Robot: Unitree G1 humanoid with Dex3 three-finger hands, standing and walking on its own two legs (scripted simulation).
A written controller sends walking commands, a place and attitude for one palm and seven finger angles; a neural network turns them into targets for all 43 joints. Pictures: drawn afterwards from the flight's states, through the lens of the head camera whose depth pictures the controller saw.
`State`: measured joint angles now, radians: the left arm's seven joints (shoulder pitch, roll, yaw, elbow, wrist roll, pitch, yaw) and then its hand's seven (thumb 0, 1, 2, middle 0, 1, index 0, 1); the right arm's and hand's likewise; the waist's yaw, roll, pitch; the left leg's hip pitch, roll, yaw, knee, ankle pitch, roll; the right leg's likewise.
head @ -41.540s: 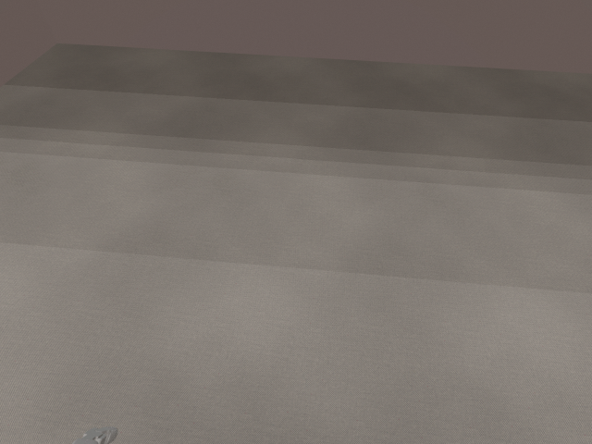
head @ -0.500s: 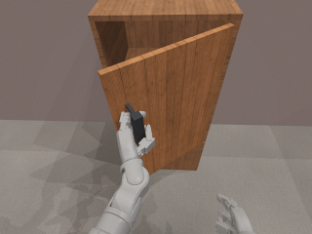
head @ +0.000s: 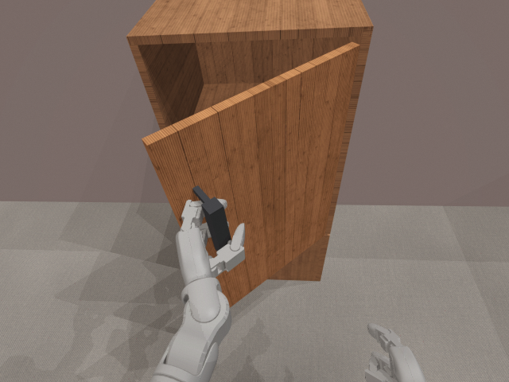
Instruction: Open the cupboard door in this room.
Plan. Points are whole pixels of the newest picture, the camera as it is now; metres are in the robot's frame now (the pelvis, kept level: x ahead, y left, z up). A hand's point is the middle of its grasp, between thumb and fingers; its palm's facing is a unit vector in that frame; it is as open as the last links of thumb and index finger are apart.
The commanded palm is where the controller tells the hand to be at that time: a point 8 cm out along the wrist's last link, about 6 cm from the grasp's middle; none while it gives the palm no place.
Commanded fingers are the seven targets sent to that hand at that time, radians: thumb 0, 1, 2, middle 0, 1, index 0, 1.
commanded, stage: open thumb and fingers to let go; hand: left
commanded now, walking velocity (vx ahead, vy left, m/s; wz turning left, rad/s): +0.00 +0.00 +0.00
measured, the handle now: (212, 221) +0.36 +0.08 +0.07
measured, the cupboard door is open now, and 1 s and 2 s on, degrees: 41 46 45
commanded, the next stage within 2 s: slide the hand sideways off the handle in 0.56 s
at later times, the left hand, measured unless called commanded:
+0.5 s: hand (226, 250) +0.31 +0.06 +0.06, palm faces +0.27 -0.96 -0.05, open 14.9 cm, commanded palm +0.26 +0.08 +0.07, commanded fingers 0.00 -0.50 0.30 -0.16 -0.35 -0.16 -0.35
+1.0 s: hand (232, 277) +0.26 +0.04 +0.07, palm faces -0.17 -0.99 +0.02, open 16.4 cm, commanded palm +0.24 +0.10 +0.07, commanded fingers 0.00 -0.50 0.30 -0.15 -0.30 -0.15 -0.30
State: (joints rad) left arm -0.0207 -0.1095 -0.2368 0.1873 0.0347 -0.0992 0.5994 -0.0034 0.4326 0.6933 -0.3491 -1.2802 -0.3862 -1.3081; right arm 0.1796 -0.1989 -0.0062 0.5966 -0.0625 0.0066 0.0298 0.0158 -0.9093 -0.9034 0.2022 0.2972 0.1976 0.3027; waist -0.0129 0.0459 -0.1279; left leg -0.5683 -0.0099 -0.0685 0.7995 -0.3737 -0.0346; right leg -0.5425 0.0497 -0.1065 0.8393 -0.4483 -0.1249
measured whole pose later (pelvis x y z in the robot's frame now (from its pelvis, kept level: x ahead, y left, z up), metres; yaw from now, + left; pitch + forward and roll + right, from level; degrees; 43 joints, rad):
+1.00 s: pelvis -0.01 +0.05 -0.01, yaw -3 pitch +7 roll +1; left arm 0.05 -0.04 -0.36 0.14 0.00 -0.23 0.24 -0.01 -0.51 0.30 -0.14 -0.31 -0.14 -0.32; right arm 0.25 -0.21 0.02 0.50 -0.01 -0.01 0.02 0.02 -0.91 -0.90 0.20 0.30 0.20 0.30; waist -0.02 0.04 -0.09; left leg -0.61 -0.03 -0.01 0.89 -0.41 0.01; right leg -0.59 0.02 -0.05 0.91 -0.45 -0.06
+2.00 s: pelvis +0.00 +0.05 -0.03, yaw -2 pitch +10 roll +0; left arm 0.56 0.10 -0.21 -0.33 -0.07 -0.27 0.03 -0.01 -0.51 0.30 -0.15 -0.30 -0.15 -0.30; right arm 0.29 -0.23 0.02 0.39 0.00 -0.08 -0.01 0.02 -0.91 -0.90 0.20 0.30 0.20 0.30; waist 0.00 0.06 -0.13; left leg -0.70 -0.03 -0.02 1.02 -0.49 0.01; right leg -0.66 0.03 -0.07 1.01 -0.52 -0.06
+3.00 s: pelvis +0.02 +0.09 +0.04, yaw -3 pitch -2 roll -1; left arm 0.54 0.33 0.21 -0.45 -0.06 -0.06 0.11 0.00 0.31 0.65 -0.19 -0.30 -0.19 -0.30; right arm 0.22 -0.22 0.05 0.59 0.01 -0.11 -0.08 0.02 -0.90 -0.90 0.21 0.30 0.20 0.30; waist 0.06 0.06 -0.02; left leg -0.20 -0.05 0.01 0.53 -0.30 0.06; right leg -0.16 0.01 -0.01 0.49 -0.30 0.00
